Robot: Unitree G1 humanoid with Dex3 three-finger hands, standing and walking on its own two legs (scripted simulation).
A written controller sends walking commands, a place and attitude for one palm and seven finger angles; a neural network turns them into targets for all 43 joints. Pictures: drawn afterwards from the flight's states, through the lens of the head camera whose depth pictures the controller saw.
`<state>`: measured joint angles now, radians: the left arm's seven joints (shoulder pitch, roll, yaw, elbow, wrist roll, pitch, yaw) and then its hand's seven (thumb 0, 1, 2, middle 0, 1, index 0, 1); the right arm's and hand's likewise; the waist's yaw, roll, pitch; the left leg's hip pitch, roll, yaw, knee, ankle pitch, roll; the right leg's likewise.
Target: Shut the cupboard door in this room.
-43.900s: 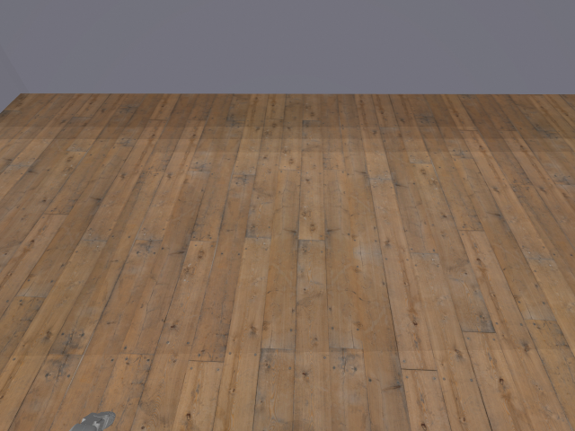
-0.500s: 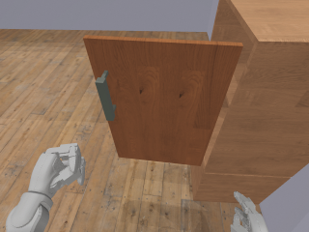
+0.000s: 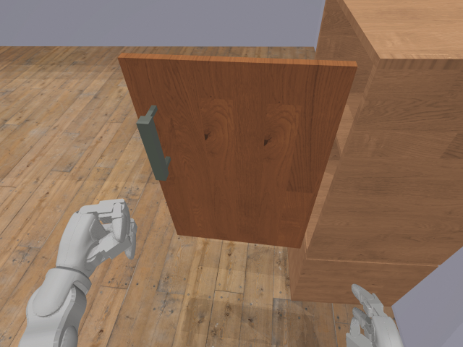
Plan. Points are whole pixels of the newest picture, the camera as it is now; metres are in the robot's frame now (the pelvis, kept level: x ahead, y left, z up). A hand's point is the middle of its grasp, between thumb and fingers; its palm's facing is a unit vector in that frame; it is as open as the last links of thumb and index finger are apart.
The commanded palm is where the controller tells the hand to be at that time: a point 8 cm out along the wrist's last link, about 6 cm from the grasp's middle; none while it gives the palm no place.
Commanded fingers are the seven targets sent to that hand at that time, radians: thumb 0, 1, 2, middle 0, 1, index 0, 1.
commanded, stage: bring the fist close to the handle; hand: left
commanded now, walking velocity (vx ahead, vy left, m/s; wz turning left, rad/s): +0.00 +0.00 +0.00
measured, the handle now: (157, 144) +0.48 +0.19 +0.10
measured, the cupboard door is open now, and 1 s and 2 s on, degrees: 86 86 74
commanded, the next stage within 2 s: push the door shut along its arc in 1.16 s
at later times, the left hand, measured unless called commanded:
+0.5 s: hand (144, 196) +0.33 +0.18 +0.10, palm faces -0.07 -1.00 -0.03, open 3.1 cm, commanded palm +0.32 +0.22 +0.10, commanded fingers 0.00 0.90 0.90 -1.30 -1.50 -1.30 -1.50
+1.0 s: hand (158, 173) +0.39 +0.17 +0.10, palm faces -0.05 -1.00 -0.02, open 3.1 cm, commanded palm +0.36 +0.22 +0.10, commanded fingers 0.00 0.90 0.90 -1.30 -1.50 -1.30 -1.50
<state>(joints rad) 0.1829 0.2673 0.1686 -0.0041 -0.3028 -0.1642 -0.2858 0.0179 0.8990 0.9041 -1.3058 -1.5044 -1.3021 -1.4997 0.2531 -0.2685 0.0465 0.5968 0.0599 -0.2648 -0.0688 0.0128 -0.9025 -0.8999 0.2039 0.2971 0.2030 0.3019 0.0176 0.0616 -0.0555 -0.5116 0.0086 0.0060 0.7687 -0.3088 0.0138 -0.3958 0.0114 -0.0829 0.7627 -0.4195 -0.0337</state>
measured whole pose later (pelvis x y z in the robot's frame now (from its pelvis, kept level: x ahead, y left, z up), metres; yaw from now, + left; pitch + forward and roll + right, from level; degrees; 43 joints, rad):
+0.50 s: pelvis +0.01 +0.01 +0.00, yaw -1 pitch +4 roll -1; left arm -0.12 0.26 0.17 0.27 -0.26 -0.17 -0.24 0.02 0.90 0.90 -1.30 -1.50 -1.30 -1.50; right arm 0.26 -0.27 0.03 0.63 0.06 -0.21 -0.05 0.01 -0.90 -0.90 0.20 0.30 0.20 0.30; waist 0.00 0.04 -0.05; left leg -0.51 0.00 0.03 0.74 -0.30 0.03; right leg -0.41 0.00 -0.05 0.74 -0.41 -0.02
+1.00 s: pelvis +0.01 +0.01 +0.00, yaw -3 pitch +6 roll +0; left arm -0.33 0.27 0.21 0.54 -0.22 -0.21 -0.20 0.01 0.90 0.91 -1.30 -1.50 -1.30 -1.50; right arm 0.30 -0.27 0.02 0.64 0.06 -0.11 -0.02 0.01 -0.90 -0.90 0.20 0.30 0.20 0.30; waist -0.04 0.03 -0.06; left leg -0.53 0.01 0.06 0.72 -0.31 0.03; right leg -0.43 0.01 -0.03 0.73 -0.40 -0.02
